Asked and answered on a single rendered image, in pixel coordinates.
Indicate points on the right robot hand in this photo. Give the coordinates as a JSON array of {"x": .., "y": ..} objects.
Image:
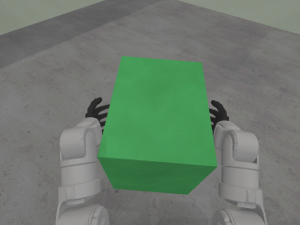
[{"x": 220, "y": 114}]

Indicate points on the right robot upper arm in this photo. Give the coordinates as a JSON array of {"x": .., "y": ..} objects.
[{"x": 227, "y": 216}]

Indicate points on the left robot upper arm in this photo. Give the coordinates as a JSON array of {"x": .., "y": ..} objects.
[{"x": 92, "y": 214}]

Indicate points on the right robot forearm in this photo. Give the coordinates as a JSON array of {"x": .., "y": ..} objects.
[{"x": 240, "y": 164}]

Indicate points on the left robot hand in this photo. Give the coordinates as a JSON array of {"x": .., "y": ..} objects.
[{"x": 92, "y": 111}]

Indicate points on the carton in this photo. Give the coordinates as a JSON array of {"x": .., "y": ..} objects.
[{"x": 158, "y": 134}]

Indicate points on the left robot forearm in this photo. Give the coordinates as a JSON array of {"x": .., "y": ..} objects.
[{"x": 79, "y": 175}]

